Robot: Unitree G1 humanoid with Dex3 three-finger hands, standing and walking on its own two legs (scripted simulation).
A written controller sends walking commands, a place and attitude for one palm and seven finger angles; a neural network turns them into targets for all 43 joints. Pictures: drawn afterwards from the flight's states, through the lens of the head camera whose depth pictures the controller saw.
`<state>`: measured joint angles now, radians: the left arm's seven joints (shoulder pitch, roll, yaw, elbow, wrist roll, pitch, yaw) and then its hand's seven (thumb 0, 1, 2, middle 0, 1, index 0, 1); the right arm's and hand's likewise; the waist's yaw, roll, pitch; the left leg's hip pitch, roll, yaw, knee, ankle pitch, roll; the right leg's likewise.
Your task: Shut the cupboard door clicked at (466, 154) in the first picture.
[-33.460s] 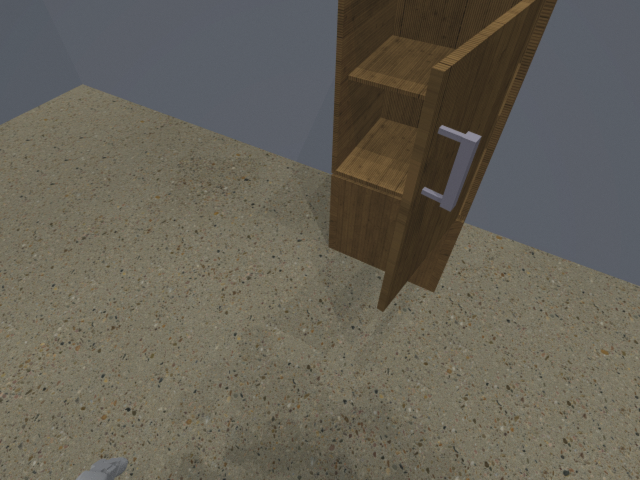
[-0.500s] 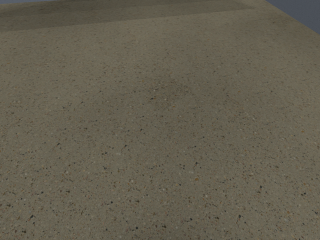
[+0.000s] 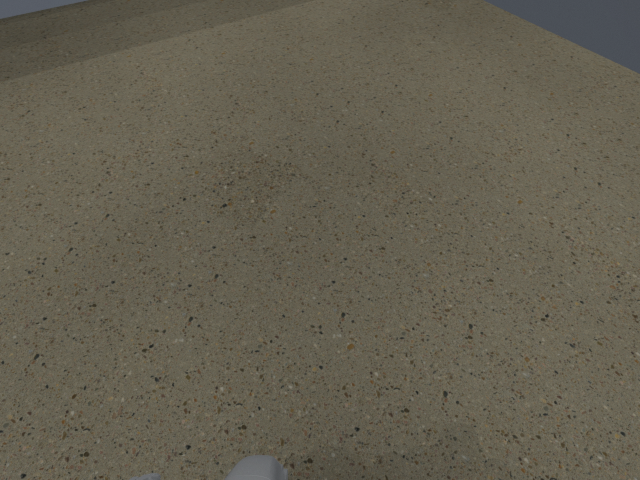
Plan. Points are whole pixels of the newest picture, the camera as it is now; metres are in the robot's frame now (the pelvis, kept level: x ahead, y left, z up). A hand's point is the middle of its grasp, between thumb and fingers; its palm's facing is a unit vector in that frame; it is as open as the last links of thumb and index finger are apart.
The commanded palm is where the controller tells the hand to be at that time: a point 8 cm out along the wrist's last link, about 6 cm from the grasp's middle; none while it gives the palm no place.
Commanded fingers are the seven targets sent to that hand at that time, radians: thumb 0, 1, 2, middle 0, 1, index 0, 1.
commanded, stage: turn to face it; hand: left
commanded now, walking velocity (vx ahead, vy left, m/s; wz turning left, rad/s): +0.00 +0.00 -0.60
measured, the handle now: out of the picture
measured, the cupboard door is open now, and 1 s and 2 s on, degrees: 49 49 49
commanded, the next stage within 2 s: none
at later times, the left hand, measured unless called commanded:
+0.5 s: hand (211, 423) +0.20 +0.18 -0.15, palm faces -0.31 -0.92 -0.23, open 7.4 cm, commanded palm none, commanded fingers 0.00 0.90 0.90 -0.20 -0.30 -0.20 -0.30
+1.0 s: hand (225, 421) +0.21 +0.17 -0.17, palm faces -0.51 -0.83 -0.20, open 7.4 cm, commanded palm none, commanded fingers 0.00 0.90 0.90 -0.20 -0.30 -0.20 -0.30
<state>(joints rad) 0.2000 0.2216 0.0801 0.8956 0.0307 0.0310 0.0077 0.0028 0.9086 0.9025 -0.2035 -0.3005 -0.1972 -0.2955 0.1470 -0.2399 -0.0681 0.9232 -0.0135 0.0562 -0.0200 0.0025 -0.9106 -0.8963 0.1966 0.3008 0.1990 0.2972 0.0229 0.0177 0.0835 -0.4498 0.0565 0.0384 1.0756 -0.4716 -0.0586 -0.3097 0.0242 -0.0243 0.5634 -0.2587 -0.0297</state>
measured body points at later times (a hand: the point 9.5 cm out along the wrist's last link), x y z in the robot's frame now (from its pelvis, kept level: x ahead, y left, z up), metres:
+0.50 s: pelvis +0.02 +0.02 +0.01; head +0.06 +0.02 +0.45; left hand +0.22 +0.23 -0.13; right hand -0.04 -0.23 -0.13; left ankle +0.04 +0.14 -0.73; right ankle -0.02 -0.10 -0.71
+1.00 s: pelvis +0.03 +0.03 +0.00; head +0.08 +0.04 +0.45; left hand +0.24 +0.21 -0.15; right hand -0.03 -0.22 -0.12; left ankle +0.11 +0.12 -0.73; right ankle -0.05 -0.06 -0.66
